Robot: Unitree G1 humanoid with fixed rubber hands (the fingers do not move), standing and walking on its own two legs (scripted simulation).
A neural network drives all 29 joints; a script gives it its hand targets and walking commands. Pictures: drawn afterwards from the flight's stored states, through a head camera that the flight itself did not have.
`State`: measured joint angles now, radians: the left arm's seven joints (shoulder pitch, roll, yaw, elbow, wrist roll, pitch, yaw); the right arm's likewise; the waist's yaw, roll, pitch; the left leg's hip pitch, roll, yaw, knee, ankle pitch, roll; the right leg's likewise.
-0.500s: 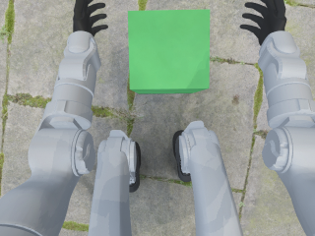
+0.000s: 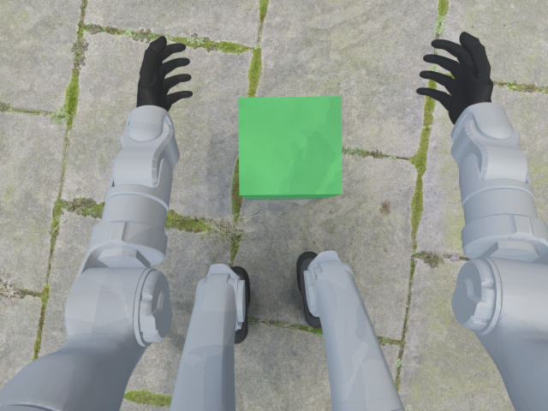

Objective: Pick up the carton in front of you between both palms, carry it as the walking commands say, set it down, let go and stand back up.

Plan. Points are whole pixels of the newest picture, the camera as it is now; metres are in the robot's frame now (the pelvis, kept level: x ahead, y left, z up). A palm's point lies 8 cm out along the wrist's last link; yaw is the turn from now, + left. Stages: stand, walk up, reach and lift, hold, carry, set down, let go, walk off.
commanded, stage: set down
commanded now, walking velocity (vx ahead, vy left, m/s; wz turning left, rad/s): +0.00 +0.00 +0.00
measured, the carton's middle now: (287, 155) +0.48 -0.06 -0.47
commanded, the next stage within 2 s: let go in 0.06 s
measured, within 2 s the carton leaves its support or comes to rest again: neither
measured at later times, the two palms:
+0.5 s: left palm (78, 179) +0.40 +0.17 +0.02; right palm out of the picture +0.37 -0.27 +0.02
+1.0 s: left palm out of the picture +0.26 +0.25 +0.11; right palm out of the picture +0.24 -0.22 +0.11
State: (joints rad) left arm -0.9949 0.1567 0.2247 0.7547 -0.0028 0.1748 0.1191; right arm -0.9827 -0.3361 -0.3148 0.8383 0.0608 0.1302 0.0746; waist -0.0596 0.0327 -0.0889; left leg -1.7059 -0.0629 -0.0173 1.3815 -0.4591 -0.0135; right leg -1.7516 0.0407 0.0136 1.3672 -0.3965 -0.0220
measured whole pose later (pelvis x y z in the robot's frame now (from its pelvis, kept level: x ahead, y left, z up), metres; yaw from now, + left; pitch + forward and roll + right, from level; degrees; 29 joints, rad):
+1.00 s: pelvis +0.10 +0.02 +0.18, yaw -2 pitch +1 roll -1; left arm 0.23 0.21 0.04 0.44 0.01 0.06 -0.05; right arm 0.24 -0.22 -0.04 0.44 0.01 0.06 0.08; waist 0.00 0.01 0.04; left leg -0.18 -0.04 -0.04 0.45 -0.29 0.03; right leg -0.21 0.03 0.05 0.42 -0.23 0.00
